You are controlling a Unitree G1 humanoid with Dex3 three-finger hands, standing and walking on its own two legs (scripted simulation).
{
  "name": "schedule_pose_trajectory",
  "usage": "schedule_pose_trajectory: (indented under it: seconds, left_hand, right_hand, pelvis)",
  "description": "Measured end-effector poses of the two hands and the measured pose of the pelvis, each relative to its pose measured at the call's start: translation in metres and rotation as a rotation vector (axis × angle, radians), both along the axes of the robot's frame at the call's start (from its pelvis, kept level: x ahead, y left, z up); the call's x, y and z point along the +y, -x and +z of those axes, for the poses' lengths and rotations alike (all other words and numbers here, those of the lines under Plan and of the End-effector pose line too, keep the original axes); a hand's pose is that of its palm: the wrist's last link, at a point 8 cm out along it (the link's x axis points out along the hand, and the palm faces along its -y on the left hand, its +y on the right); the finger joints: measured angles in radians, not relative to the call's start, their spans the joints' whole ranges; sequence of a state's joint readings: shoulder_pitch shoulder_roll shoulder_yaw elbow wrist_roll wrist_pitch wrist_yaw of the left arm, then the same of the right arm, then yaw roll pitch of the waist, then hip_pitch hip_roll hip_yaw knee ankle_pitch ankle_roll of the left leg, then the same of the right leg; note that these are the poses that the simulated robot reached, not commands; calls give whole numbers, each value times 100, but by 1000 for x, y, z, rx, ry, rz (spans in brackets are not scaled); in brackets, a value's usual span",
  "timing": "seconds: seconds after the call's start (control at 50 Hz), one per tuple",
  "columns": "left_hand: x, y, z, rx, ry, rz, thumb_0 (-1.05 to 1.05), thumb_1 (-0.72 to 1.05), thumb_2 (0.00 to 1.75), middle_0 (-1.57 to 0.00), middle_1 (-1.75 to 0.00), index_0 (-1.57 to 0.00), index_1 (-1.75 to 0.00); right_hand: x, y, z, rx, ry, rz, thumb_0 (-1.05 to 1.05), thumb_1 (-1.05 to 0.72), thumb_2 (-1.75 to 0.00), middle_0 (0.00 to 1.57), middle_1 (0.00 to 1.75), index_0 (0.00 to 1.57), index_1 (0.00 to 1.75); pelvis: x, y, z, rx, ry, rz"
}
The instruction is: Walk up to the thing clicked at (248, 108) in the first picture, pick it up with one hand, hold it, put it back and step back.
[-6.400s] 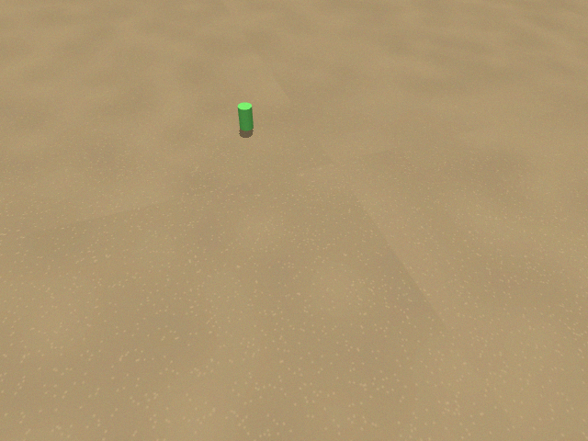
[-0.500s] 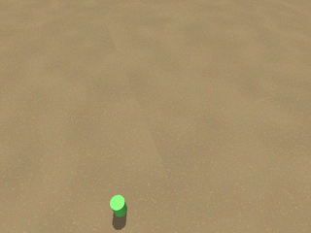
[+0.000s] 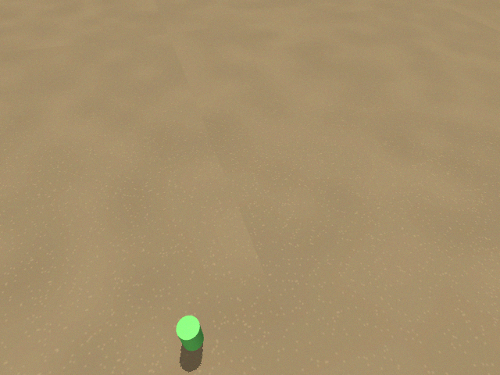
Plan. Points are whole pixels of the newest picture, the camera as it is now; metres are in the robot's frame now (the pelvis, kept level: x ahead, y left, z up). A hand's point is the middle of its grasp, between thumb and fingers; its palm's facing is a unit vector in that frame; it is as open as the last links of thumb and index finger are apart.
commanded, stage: stand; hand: left
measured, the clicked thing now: (190, 333) +0.39 +0.21 -0.71
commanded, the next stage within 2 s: go down in 1.94 s
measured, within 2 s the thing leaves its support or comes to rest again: neither
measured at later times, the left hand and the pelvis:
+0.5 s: hand out of the picture +0.08 +0.25 -0.16, palm faces -0.03 -0.94 -0.34, open 7.4 cm; pelvis +0.01 -0.01 +0.00, yaw +0 degrees
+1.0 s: hand out of the picture +0.08 +0.24 -0.16, palm faces -0.03 -0.94 -0.35, open 7.4 cm; pelvis +0.01 -0.01 +0.00, yaw +0 degrees
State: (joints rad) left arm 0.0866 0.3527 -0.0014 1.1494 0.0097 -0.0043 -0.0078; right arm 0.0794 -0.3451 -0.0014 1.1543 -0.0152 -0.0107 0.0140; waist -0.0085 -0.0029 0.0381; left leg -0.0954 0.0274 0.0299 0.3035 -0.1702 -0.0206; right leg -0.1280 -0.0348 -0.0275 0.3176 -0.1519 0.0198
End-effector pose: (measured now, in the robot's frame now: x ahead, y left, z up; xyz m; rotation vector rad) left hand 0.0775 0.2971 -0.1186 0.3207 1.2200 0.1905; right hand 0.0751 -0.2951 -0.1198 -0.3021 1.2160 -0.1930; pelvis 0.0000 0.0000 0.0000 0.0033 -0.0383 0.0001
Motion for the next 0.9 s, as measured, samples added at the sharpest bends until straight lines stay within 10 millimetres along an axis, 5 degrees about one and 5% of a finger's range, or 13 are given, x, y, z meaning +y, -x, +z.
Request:
schedule_pose_trajectory:
  seconds: [0.26, 0.9]
  left_hand:
    - [-4, 11, -2, 34, 0, 9, 1, 90, 89, -20, -30, -20, -30]
    - [-8, 0, 1, 10, -8, 0, 1, 90, 89, -20, -30, -20, -30]
  right_hand:
    - [-6, 5, -2, 33, 1, 2, 1, -90, -90, 20, 30, 21, 30]
    - [-12, 2, -2, 23, 3, 6, 1, -90, -90, 20, 30, 21, 30]
  pelvis:
    - [-4, -3, 0, 7, 1, 4]
    - [-10, -7, 0, 3, 1, 0]
